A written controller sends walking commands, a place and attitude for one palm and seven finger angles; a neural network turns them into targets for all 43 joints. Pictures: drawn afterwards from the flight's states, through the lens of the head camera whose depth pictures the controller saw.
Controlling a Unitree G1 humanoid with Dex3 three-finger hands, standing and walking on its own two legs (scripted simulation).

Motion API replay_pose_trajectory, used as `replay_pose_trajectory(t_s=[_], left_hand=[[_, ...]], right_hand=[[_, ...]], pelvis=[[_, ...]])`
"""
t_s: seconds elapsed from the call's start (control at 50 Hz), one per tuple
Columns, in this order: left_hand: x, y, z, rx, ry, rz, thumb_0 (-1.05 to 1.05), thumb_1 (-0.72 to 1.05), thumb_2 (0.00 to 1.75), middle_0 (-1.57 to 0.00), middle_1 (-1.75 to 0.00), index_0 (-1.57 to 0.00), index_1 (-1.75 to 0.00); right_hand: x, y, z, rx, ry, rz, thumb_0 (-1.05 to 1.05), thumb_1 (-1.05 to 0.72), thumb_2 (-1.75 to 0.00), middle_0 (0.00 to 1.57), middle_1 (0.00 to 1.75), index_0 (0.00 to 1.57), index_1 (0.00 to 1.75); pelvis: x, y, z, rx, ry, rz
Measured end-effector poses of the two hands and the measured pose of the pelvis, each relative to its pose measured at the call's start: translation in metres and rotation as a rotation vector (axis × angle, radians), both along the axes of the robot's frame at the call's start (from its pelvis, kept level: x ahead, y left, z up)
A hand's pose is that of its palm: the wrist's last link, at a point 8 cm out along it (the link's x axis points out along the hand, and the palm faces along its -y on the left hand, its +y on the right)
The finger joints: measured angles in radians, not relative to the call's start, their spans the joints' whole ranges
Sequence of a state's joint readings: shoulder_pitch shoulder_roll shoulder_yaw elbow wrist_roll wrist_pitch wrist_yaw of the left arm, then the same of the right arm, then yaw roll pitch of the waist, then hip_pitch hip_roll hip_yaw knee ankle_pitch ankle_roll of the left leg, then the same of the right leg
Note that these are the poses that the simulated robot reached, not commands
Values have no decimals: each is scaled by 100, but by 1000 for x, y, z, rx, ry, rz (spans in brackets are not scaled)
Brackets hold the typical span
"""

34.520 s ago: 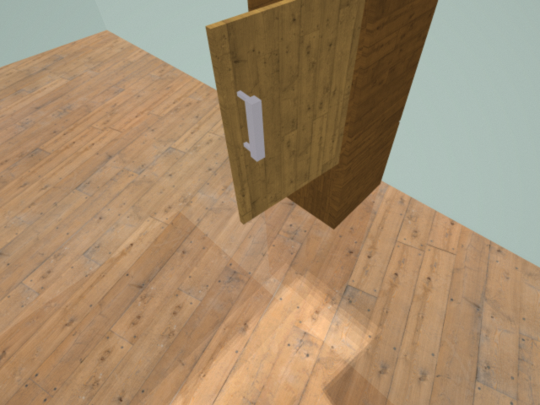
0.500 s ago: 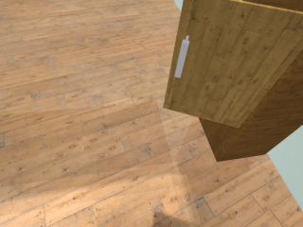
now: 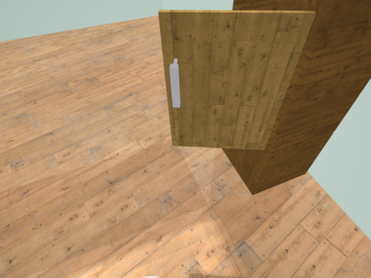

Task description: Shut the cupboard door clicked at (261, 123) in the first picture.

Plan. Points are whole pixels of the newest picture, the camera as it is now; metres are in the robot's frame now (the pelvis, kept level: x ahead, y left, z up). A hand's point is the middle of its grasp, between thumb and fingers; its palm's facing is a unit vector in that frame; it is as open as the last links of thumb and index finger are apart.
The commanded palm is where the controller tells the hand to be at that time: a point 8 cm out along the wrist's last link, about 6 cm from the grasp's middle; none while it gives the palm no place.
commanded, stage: take the last steps up to it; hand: left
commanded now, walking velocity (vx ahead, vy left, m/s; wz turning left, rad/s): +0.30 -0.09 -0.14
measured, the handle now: (176, 83) +0.71 +0.06 +0.03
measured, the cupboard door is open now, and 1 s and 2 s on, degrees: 64 64 64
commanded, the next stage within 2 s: come to a stop and stand still in 0.64 s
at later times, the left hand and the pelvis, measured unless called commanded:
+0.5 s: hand (116, 256) +0.21 +0.20 -0.16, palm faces -0.08 -0.98 -0.17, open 7.4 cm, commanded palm none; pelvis +0.13 +0.02 +0.01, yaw -6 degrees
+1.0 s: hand (158, 213) +0.33 +0.10 -0.17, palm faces -0.04 -0.97 -0.22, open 7.2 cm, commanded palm none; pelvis +0.25 -0.07 +0.00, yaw -5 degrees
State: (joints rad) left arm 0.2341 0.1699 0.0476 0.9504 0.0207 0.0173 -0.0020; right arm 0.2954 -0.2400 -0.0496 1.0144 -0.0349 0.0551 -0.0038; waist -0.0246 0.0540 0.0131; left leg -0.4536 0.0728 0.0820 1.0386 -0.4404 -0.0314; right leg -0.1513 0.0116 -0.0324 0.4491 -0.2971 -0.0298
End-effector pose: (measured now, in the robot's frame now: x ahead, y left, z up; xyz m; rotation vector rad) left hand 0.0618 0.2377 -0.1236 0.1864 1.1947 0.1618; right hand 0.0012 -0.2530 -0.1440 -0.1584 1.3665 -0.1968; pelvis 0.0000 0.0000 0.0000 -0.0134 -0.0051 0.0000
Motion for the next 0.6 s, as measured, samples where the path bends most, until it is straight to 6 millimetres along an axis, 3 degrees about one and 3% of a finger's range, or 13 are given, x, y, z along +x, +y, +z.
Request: replay_pose_trajectory(t_s=[0.16, 0.26, 0.32, 0.44, 0.52, 0.6], left_hand=[[-17, -1, -25, -75, 133, 24, 1, 90, 90, -20, -30, -20, -30], [-3, 13, -47, -110, 218, 17, 1, 91, 90, -20, -30, -20, -30], [26, 19, -40, -106, 223, -27, 1, 91, 90, -20, -30, -20, -30], [107, 21, -18, -78, 112, -66, 1, 91, 90, -20, -30, -19, -30], [159, 9, -10, -57, 65, -110, 1, 91, 90, -20, -30, -19, -30], [210, -17, -9, -43, 37, -166, 1, 91, 90, -20, -30, -19, -30]], right_hand=[[63, 8, 18, -41, -105, 21, 1, -91, -90, 20, 30, 20, 30], [96, 25, 18, -84, -167, 25, 0, -91, -90, 20, 30, 20, 30], [93, 35, 24, -84, -148, -9, 0, -91, -90, 20, 30, 20, 30], [67, 52, 29, -31, 4, -74, 0, -91, -90, 20, 30, 21, 30], [53, 56, 26, 15, 95, -134, 0, -91, -90, 20, 30, 21, 30], [49, 51, 18, 58, 166, -192, 0, -91, -90, 20, 30, 21, 30]], pelvis=[[34, 10, -2, -24, 4, -7], [64, 25, -13, -19, 2, -45], [79, 27, -5, -20, 1, -67], [110, 23, 10, -25, 5, -86], [133, 12, 11, -17, 6, -101], [158, -7, 7, -1, 8, -113]])
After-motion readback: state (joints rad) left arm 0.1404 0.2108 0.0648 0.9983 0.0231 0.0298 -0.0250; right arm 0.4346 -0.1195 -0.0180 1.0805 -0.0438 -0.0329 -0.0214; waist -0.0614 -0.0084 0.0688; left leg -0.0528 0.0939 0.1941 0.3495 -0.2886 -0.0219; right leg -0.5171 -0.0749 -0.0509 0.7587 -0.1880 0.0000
